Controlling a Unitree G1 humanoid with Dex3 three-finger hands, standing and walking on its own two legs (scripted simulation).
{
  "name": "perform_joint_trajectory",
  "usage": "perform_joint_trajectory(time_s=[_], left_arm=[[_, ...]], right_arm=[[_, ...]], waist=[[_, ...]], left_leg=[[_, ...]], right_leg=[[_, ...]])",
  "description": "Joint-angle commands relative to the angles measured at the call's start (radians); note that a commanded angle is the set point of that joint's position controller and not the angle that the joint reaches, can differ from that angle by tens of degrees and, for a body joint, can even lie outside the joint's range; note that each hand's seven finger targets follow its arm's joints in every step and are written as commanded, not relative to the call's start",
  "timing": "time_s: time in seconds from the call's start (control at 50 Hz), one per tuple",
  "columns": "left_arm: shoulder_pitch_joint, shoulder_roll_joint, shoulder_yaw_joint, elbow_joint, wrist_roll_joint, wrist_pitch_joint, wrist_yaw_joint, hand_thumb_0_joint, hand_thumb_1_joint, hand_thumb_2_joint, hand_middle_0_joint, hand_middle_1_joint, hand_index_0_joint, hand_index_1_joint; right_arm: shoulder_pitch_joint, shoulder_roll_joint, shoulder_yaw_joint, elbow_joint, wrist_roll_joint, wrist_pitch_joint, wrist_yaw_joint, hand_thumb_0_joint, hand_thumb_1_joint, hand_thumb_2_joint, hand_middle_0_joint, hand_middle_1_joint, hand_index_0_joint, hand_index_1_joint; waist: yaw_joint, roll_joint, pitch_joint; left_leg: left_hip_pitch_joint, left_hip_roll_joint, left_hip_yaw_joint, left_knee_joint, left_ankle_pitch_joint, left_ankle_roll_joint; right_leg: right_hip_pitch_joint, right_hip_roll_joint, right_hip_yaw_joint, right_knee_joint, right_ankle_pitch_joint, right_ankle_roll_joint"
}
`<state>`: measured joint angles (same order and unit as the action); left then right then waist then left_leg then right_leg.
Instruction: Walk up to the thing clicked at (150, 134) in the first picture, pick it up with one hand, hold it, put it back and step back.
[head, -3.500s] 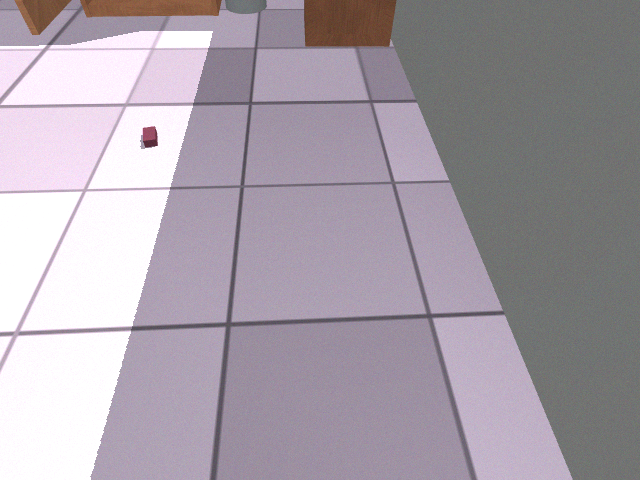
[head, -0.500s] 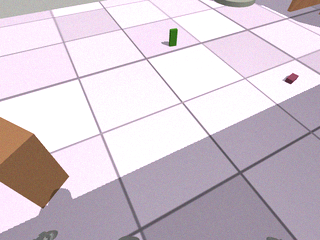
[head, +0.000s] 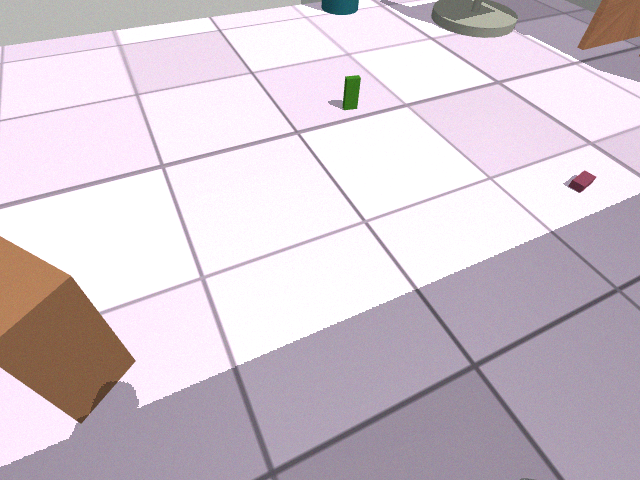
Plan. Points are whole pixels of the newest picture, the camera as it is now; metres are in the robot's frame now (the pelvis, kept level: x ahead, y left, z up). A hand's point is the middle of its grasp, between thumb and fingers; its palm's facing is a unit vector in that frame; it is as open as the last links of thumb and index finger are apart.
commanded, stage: stand
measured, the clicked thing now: (582, 181) +1.58 -1.24 -0.75
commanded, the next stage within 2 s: none
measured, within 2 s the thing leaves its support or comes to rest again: neither
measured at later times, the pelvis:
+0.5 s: pelvis +0.00 -0.01 +0.01, yaw -2 degrees
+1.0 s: pelvis +0.01 -0.02 +0.01, yaw -2 degrees
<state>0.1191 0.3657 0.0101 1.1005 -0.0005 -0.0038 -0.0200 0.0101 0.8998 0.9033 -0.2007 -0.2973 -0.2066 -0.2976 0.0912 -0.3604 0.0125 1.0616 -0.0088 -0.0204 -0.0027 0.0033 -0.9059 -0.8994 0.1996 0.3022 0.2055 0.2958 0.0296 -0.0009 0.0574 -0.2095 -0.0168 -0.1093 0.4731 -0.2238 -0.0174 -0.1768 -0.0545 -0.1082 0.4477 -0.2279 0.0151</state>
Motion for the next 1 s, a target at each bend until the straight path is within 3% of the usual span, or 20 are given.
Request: perform_joint_trajectory(time_s=[0.0, 0.04, 0.1, 0.22, 0.3, 0.46, 0.66, 0.72, 0.78, 0.82, 0.98], left_arm=[[-0.071, 0.220, 0.038, -0.041, 0.001, -0.031, 0.017, 0.000, 0.900, 0.900, -0.200, -0.300, -0.200, -0.300], [-0.063, 0.215, 0.034, -0.026, 0.004, -0.031, 0.018, 0.000, 0.900, 0.900, -0.200, -0.300, -0.200, -0.300], [-0.077, 0.221, 0.035, -0.020, 0.004, -0.034, 0.019, 0.000, 0.900, 0.900, -0.200, -0.300, -0.200, -0.300], [-0.081, 0.216, 0.035, -0.007, 0.004, -0.033, 0.020, 0.000, 0.900, 0.900, -0.200, -0.300, -0.200, -0.300], [-0.079, 0.207, 0.034, -0.007, 0.005, -0.033, 0.022, 0.000, 0.900, 0.900, -0.200, -0.300, -0.200, -0.300], [-0.077, 0.218, 0.034, -0.009, 0.008, -0.026, 0.021, 0.000, 0.900, 0.900, -0.200, -0.300, -0.200, -0.300], [-0.077, 0.214, 0.033, -0.019, 0.007, -0.026, 0.020, 0.000, 0.900, 0.900, -0.200, -0.300, -0.200, -0.300], [-0.074, 0.216, 0.035, -0.021, 0.007, -0.026, 0.020, 0.000, 0.900, 0.900, -0.200, -0.300, -0.200, -0.300], [-0.062, 0.207, 0.033, -0.021, 0.003, -0.029, 0.020, 0.000, 0.900, 0.900, -0.200, -0.300, -0.200, -0.300], [-0.062, 0.208, 0.033, -0.018, 0.002, -0.030, 0.021, 0.000, 0.900, 0.900, -0.200, -0.300, -0.200, -0.300], [-0.056, 0.209, 0.033, -0.013, 0.005, -0.025, 0.022, 0.000, 0.900, 0.900, -0.200, -0.300, -0.200, -0.300]], right_arm=[[-0.041, -0.211, -0.050, -0.034, 0.005, -0.012, -0.007, 0.000, -0.900, -0.900, 0.200, 0.300, 0.200, 0.300], [-0.063, -0.209, -0.052, -0.027, 0.009, -0.009, -0.004, 0.000, -0.900, -0.900, 0.200, 0.300, 0.200, 0.300], [-0.064, -0.202, -0.051, -0.017, 0.007, -0.011, -0.004, 0.000, -0.900, -0.900, 0.200, 0.300, 0.200, 0.300], [-0.064, -0.195, -0.049, 0.004, 0.004, -0.009, -0.002, 0.000, -0.900, -0.900, 0.200, 0.300, 0.200, 0.300], [-0.079, -0.202, -0.051, 0.010, 0.005, -0.011, -0.004, 0.000, -0.900, -0.900, 0.200, 0.300, 0.200, 0.300], [-0.053, -0.192, -0.048, 0.028, 0.001, -0.007, 0.000, 0.000, -0.900, -0.900, 0.200, 0.300, 0.200, 0.300], [-0.022, -0.196, -0.046, 0.030, 0.001, -0.005, 0.000, 0.000, -0.900, -0.900, 0.200, 0.300, 0.200, 0.300], [-0.016, -0.198, -0.046, 0.030, -0.001, -0.006, -0.002, 0.000, -0.900, -0.900, 0.200, 0.300, 0.200, 0.300], [-0.026, -0.204, -0.046, 0.025, 0.000, -0.010, -0.006, 0.000, -0.900, -0.900, 0.200, 0.300, 0.200, 0.300], [-0.021, -0.203, -0.044, 0.029, 0.004, -0.010, -0.006, 0.000, -0.900, -0.900, 0.200, 0.300, 0.200, 0.300], [-0.025, -0.198, -0.041, 0.027, 0.002, -0.005, -0.007, 0.000, -0.900, -0.900, 0.200, 0.300, 0.200, 0.300]], waist=[[-0.023, 0.009, -0.085], [-0.018, 0.003, -0.058], [-0.022, -0.010, -0.088], [-0.018, -0.013, -0.086], [-0.011, 0.000, -0.113], [-0.014, -0.002, -0.064], [-0.020, -0.002, -0.061], [-0.019, 0.011, -0.082], [-0.017, 0.022, -0.129], [-0.019, 0.011, -0.131], [-0.020, -0.004, -0.087]], left_leg=[[0.014, 0.106, -0.066, -0.113, 0.190, 0.041], [0.013, 0.105, -0.068, -0.133, 0.155, 0.036], [0.042, 0.111, -0.055, -0.144, 0.197, 0.029], [0.036, 0.113, -0.046, -0.180, 0.166, 0.023], [0.064, 0.121, -0.039, -0.175, 0.224, 0.023], [0.037, 0.116, -0.033, -0.208, 0.126, 0.016], [0.024, 0.115, -0.029, -0.202, 0.117, 0.020], [0.031, 0.123, -0.031, -0.199, 0.154, 0.019], [0.071, 0.133, -0.026, -0.179, 0.254, 0.021], [0.079, 0.134, -0.023, -0.177, 0.277, 0.021], [0.064, 0.130, -0.022, -0.196, 0.221, 0.016]], right_leg=[[0.078, -0.102, 0.134, -0.122, 0.058, -0.040], [0.058, -0.099, 0.131, -0.148, 0.026, -0.037], [0.081, -0.103, 0.134, -0.149, 0.079, -0.038], [0.099, -0.097, 0.135, -0.166, 0.047, -0.031], [0.120, -0.101, 0.133, -0.158, 0.134, -0.032], [0.079, -0.092, 0.140, -0.186, 0.002, -0.032], [0.081, -0.092, 0.150, -0.196, -0.017, -0.032], [0.102, -0.092, 0.145, -0.181, 0.037, -0.035], [0.129, -0.095, 0.137, -0.154, 0.179, -0.036], [0.139, -0.094, 0.131, -0.148, 0.214, -0.033], [0.112, -0.090, 0.131, -0.170, 0.139, -0.031]])
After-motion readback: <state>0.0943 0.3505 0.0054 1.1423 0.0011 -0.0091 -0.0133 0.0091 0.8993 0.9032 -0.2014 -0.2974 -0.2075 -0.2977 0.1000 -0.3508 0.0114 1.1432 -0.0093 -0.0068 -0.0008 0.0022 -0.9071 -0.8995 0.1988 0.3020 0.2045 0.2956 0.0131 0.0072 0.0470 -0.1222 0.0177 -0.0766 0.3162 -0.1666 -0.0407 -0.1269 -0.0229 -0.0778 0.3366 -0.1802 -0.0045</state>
